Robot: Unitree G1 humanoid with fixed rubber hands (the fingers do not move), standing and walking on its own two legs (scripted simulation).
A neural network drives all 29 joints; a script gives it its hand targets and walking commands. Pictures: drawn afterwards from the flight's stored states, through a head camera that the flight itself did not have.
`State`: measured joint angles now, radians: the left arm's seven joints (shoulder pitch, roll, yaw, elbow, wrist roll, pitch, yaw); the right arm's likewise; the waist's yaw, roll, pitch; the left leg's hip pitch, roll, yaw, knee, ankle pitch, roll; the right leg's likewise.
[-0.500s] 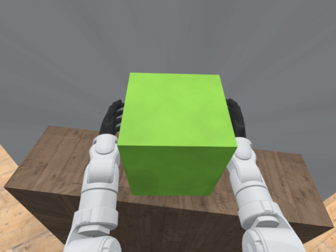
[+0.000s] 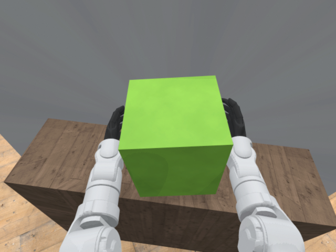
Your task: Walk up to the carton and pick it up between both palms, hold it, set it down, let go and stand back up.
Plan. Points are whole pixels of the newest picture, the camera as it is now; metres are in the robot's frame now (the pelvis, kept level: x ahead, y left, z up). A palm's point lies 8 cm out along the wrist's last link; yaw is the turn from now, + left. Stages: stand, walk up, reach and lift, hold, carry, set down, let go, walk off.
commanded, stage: set down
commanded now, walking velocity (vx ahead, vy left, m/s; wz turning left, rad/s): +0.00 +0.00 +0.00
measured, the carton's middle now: (175, 140) +0.39 -0.01 +0.05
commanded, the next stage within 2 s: none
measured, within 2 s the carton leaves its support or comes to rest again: neither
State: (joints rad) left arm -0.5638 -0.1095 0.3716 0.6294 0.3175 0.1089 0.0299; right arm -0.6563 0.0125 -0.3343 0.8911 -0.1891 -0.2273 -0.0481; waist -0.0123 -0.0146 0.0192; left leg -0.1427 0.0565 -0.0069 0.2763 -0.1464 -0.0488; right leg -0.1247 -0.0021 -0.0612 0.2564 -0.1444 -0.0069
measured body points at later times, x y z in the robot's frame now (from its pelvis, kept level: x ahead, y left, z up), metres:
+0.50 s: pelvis +0.00 +0.00 +0.00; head +0.05 +0.00 +0.45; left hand +0.40 +0.14 +0.03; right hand +0.41 -0.17 +0.06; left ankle +0.00 +0.15 -0.75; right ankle -0.01 -0.11 -0.75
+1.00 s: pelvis +0.00 +0.00 +0.00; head +0.06 +0.00 +0.44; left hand +0.39 +0.14 +0.01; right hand +0.41 -0.16 +0.04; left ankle +0.00 +0.15 -0.75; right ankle -0.01 -0.11 -0.75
